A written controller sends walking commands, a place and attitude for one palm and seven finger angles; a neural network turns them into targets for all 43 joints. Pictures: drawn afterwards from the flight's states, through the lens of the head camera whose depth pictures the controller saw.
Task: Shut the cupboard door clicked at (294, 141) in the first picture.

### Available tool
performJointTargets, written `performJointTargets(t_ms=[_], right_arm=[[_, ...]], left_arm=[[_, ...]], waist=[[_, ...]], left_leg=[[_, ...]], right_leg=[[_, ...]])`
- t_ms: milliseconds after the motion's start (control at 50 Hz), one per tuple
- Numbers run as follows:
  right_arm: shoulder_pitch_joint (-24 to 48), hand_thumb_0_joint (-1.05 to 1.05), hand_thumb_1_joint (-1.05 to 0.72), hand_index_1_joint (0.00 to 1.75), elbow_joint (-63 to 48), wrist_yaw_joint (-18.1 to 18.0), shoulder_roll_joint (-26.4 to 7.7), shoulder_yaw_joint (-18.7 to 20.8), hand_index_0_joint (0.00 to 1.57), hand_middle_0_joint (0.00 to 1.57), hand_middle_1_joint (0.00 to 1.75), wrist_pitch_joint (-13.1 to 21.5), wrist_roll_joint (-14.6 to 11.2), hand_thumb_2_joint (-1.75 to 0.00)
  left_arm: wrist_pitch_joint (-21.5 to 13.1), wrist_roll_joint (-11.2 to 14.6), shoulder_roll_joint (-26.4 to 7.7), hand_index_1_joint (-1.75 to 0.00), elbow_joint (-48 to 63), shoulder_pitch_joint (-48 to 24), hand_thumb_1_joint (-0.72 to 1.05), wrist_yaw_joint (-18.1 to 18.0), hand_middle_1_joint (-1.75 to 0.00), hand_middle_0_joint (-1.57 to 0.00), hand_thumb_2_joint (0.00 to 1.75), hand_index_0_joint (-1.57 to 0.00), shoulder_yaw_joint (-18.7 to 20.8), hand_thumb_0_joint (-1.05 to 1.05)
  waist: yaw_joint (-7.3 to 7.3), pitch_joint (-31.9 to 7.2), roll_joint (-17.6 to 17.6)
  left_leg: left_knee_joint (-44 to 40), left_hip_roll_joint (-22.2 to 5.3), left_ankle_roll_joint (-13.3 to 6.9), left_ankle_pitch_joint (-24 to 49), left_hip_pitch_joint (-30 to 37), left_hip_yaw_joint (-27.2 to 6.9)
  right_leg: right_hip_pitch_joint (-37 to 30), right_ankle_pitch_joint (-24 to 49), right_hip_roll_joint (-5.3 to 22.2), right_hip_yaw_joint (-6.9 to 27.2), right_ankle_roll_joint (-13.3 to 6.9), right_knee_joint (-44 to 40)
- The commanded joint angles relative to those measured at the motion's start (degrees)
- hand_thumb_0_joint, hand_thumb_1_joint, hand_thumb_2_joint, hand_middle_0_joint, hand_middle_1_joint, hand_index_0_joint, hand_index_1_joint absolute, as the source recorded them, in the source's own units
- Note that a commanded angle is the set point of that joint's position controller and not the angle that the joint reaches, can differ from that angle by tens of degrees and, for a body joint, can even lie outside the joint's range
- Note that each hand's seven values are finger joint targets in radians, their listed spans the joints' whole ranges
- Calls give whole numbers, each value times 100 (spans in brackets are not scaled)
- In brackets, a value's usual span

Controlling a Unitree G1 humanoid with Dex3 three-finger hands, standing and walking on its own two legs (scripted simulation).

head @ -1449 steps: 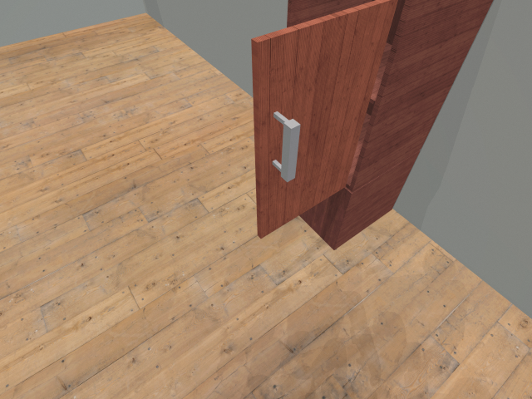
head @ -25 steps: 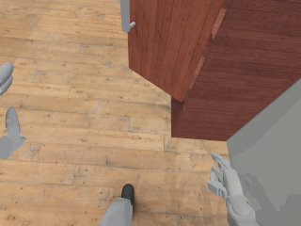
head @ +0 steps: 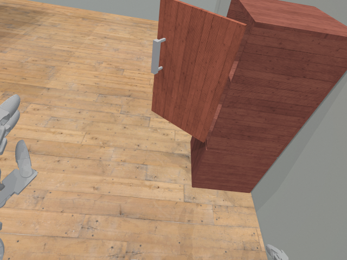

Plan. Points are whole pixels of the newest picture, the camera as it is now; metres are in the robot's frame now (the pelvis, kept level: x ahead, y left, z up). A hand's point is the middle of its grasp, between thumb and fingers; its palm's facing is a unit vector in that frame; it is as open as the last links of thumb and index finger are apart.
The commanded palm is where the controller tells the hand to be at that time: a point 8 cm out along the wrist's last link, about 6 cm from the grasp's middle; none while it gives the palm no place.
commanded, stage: stop stepping back and stand still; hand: left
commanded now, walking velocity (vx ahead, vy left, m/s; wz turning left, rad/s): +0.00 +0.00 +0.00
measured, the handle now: (158, 56) +0.94 +0.08 +0.04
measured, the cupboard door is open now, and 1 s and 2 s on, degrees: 55 55 55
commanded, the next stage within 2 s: let the arm hang, fingers relaxed in 0.72 s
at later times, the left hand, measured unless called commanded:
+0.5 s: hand out of the picture +0.16 +0.33 +0.19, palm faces +0.43 -0.83 -0.35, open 7.4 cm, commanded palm +0.08 +0.37 +0.20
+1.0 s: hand out of the picture +0.08 +0.29 -0.07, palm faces +0.03 -0.94 -0.33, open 7.4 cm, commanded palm none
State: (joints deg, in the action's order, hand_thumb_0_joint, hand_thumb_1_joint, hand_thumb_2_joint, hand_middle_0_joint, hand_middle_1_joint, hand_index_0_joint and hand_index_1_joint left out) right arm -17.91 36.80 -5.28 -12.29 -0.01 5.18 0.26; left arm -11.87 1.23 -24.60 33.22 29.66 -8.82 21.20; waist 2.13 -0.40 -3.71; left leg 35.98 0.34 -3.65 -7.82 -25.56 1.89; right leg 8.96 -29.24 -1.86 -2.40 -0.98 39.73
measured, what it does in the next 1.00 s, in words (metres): walks backwards: right foot, then left foot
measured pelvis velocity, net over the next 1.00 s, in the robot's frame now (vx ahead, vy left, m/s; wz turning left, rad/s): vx -0.08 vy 0.07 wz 0.01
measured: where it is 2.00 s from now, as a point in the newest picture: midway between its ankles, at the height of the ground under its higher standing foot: outside the picture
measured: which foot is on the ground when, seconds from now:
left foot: down 0.00-0.16, up 0.18-0.32, down 0.34-1.00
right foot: up 0.00-0.14, down 0.16-1.00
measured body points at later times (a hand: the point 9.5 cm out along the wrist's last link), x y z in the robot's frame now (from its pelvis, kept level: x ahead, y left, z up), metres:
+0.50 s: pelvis -0.06 +0.07 +0.01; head -0.06 +0.11 +0.46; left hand +0.13 +0.37 +0.21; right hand +0.10 -0.16 -0.05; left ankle +0.00 +0.17 -0.72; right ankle -0.10 -0.06 -0.72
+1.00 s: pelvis -0.08 +0.07 +0.01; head -0.08 +0.06 +0.46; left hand +0.08 +0.34 -0.05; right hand +0.07 -0.19 -0.10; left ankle +0.00 +0.17 -0.72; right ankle -0.10 -0.05 -0.72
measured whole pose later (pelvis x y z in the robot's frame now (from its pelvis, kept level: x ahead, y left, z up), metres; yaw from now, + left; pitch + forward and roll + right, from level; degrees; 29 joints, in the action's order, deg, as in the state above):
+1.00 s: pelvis -0.08 +0.07 +0.01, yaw +1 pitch -1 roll -2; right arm -8.8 46.3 0.5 -16.9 0.3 1.6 1.1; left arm 2.3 -1.4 -15.6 -25.5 17.3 -0.2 2.5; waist 1.1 -0.8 3.5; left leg 35.4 0.4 -2.1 -11.1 -23.5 0.4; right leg 12.7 -21.1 0.1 -2.7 0.3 34.5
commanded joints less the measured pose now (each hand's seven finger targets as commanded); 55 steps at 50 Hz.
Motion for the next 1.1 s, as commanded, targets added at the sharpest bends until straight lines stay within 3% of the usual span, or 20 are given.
performJointTargets(t_ms=[0, 80, 100, 140, 180, 200, 240, 280, 340, 380, 420, 480, 600, 780, 800, 840, 900, 960, 1000, 1080], right_arm=[[742, 0, -90, 30, -996, 34, -598, 270, 20, 20, 30, 511, 110, -90], [668, 0, -90, 30, -1022, 145, -565, 289, 20, 20, 30, 384, -53, -90], [614, 0, -90, 30, -995, 194, -552, 265, 20, 20, 30, 304, -58, -90], [730, 0, -90, 30, -814, 216, -643, 291, 20, 20, 30, 66, -50, -90], [799, 0, -90, 30, -732, 182, -640, 251, 20, 20, 30, 84, -67, -90], [873, 0, -90, 30, -717, 144, -719, 279, 20, 20, 30, 79, -80, -90], [1013, 0, -90, 30, -723, 6, -673, 195, 20, 20, 30, 105, -70, -90], [1060, 0, -90, 30, -624, -107, -677, 123, 20, 20, 30, 235, -64, -90], [1128, 0, -90, 30, -851, -166, -704, 112, 20, 20, 30, 448, -95, -90], [1025, 0, -90, 30, -852, -71, -541, 22, 20, 20, 30, 508, -38, -90], [1064, 0, -90, 30, -885, -17, -539, 54, 20, 20, 30, 594, -5, -90], [1000, 0, -90, 30, -959, 60, -533, 98, 20, 20, 30, 591, -11, -90], [875, 0, -90, 30, -976, 140, -621, 208, 20, 20, 30, 305, -100, -90], [1066, 0, -90, 30, -885, -20, -590, 122, 20, 20, 30, 410, -93, -90], [1323, 0, -90, 30, 346, 501, -1350, 384, 20, 20, 30, 856, -58, -90], [739, 0, -90, 30, 319, 525, -1373, 452, 20, 20, 30, 172, -55, -90], [768, 0, -90, 30, 369, 532, -1285, 334, 20, 20, 30, -119, 33, -90], [777, 0, -90, 30, 492, 536, -999, 228, 20, 20, 30, -396, 100, -90], [635, 0, -90, 30, 648, 533, -902, 188, 20, 20, 30, -532, 154, -90], [634, 0, -90, 30, 978, 494, -872, 106, 20, 20, 30, -530, 144, -90]], left_arm=[[-495, 147, -1582, -30, 1088, -183, 90, -155, -30, -20, 90, -20, 1731, 0], [-181, 384, -917, -30, 321, 917, 90, -5, -30, -20, 90, -20, 1259, 0], [-72, 411, -774, -30, 6, 1329, 90, 11, -30, -20, 90, -20, 1178, 0], [8, 367, -889, -30, 210, 549, 90, -23, -30, -20, 90, -20, 986, 0], [149, 327, -805, -30, -103, -2, 90, -71, -30, -20, 90, -20, 766, 0], [231, 294, -786, -30, -5, -569, 90, -71, -30, -20, 90, -20, 619, 0], [222, 121, -725, -30, -179, -1206, 90, -153, -30, -20, 90, -20, 361, 0], [115, 27, -872, -30, 190, -1905, 90, -202, -30, -20, 90, -20, 317, 0], [-106, -66, -1151, -30, 1252, -2138, 90, -263, -30, -20, 90, -20, 542, 0], [-183, 28, -1177, -30, 1509, -1441, 90, -204, -30, -20, 90, -20, 783, 0], [-296, 49, -1176, -30, 1672, -1076, 90, -190, -30, -20, 90, -20, 1001, 0], [-334, 112, -1016, -30, 1208, 49, 90, -181, -30, -20, 90, -20, 1200, 0], [-119, 298, -837, -30, 99, 968, 90, -118, -30, -20, 90, -20, 1250, 0], [-157, 36, -801, -30, 768, -730, 90, -157, -30, -20, 90, -20, 609, 0], [417, -216, 391, -30, -3981, -333, 90, 617, -30, -20, 90, -20, -1676, 0], [1202, -284, 182, -30, -4059, -491, 90, 806, -30, -20, 90, -20, -1439, 0], [1143, -333, 108, -30, -4850, -946, 90, 843, -30, -20, 90, -20, -1518, 0], [1205, -300, 146, -30, -5789, -1329, 90, 825, -30, -20, 90, -20, -1687, 0], [1272, -273, 197, -30, -6344, -1537, 90, 774, -30, -20, 90, -20, -1806, 0], [1296, -223, 377, -30, -7381, -1203, 90, 763, -30, -20, 90, -20, -1899, 0]], waist=[[-278, -571, 2445], [-232, -1007, 995], [-215, -1093, 483], [-97, -418, -1013], [-122, -233, -1411], [-78, -139, -1201], [-4, 480, -643], [-52, 532, 460], [-210, 281, 1511], [-184, -136, 2106], [-231, -312, 1967], [-241, -679, 1819], [-152, -788, 635], [-164, -384, 936], [-19, 151, 644], [-75, -246, 643], [-124, -273, -218], [-50, 123, -911], [31, 248, -604], [-164, 320, 1283]], left_leg=[[-3225, -1066, 571, -3538, -295, -1885], [-2310, -447, 759, -2253, 486, -630], [-1446, -211, 676, -1667, 838, -261], [878, -74, 525, -802, 1066, -246], [1498, -275, 519, -1109, 386, -663], [1421, -308, 505, -1265, 502, -698], [339, -409, 347, -1028, 772, -450], [-618, -267, 270, -644, 1121, -317], [-1199, -722, 104, 317, 1223, -775], [-1977, -863, 91, -412, 935, -1449], [-2309, -984, 74, -1193, 764, -1640], [-2315, -868, 165, -1816, 645, -1270], [-1843, -654, 393, -997, 784, -749], [-1997, -600, 211, -1643, 830, -781], [-696, -727, 223, 425, 696, -799], [-335, -629, 242, 772, 1227, -559], [-326, -589, 93, 511, 938, -848], [87, -221, 213, -249, 973, -615], [228, -194, 287, -248, 1155, -448], [-1113, -580, 97, -129, 627, -1189]], right_leg=[[-380, -276, -455, -185, -75, 602], [-757, 120, -377, -417, -50, -1694], [-389, 401, 85, -20, -120, -2124], [1445, 128, 1686, 1657, -621, -3064], [1414, -213, 1966, 1710, -970, -2911], [1734, -823, 1831, 1623, -894, -2806], [1784, -280, 1472, 1083, -583, -2488], [1471, 626, 1026, 702, -326, -1912], [897, 1918, 423, 498, 32, -1307], [384, 1242, 96, 48, 150, -836], [86, 1039, 32, 43, 166, -746], [-327, 1173, 53, 82, 116, -1255], [-310, 1373, 223, 105, 13, -1818], [-21, 1255, 268, 292, 83, -1915], [849, 2018, 661, 106, -53, -1449], [952, 2002, 863, 535, -173, -1503], [994, 1425, 737, 531, -287, -1330], [1531, 811, 1169, 898, -546, -1855], [1716, 763, 1237, 906, -638, -1876], [820, 761, 584, 555, -175, -1391]])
